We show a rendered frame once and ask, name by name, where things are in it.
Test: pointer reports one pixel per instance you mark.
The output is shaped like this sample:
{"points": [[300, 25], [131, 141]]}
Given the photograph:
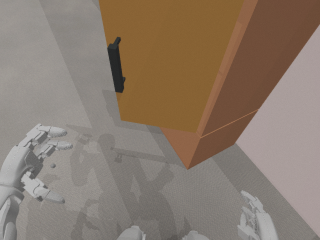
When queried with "robot left thigh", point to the robot left thigh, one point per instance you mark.
{"points": [[132, 234]]}

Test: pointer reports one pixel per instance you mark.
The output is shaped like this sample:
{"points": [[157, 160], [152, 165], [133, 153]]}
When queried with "right robot hand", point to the right robot hand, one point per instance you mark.
{"points": [[261, 224]]}

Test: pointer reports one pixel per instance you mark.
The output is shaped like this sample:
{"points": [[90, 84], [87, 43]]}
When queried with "right robot shin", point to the right robot shin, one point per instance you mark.
{"points": [[193, 232]]}

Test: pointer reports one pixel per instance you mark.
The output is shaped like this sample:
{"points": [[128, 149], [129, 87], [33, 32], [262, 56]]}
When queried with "left robot hand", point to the left robot hand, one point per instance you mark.
{"points": [[15, 169]]}

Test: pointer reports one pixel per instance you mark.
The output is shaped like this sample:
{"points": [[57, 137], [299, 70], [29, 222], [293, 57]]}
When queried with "handle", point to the handle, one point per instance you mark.
{"points": [[115, 64]]}

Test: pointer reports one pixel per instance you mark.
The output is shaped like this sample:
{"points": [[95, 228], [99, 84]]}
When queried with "robot left forearm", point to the robot left forearm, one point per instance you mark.
{"points": [[10, 199]]}

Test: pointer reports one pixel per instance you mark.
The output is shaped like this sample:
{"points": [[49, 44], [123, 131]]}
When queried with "cupboard door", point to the cupboard door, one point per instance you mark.
{"points": [[170, 54]]}

